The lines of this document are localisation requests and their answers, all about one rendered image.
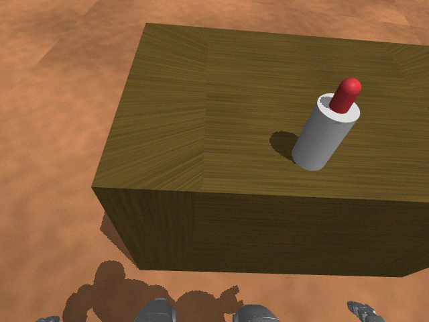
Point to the bottle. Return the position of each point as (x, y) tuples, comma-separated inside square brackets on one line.
[(333, 115)]

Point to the right robot hand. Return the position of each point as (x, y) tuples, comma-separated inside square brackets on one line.
[(364, 312)]

